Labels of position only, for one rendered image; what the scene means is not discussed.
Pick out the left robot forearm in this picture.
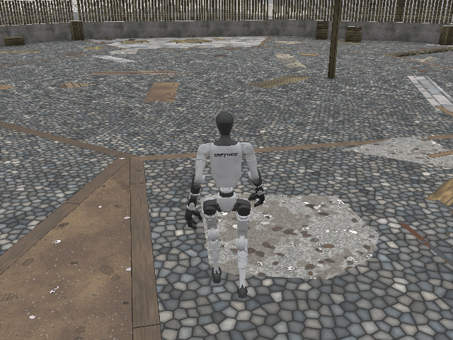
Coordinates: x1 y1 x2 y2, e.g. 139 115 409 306
187 173 201 210

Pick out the robot right thigh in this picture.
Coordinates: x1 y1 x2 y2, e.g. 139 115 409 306
236 198 251 251

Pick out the right robot forearm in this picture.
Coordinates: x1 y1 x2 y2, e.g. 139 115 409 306
252 169 264 196

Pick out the right robot upper arm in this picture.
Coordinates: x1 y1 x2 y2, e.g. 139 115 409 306
240 142 259 180

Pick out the left robot hand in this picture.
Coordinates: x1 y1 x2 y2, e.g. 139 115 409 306
185 209 202 230

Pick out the right robot hand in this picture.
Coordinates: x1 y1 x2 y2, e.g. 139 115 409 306
248 193 265 207

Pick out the right robot foot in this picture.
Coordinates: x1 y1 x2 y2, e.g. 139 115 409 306
237 285 248 298

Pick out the left robot upper arm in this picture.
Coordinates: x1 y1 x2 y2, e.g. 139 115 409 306
194 143 211 184

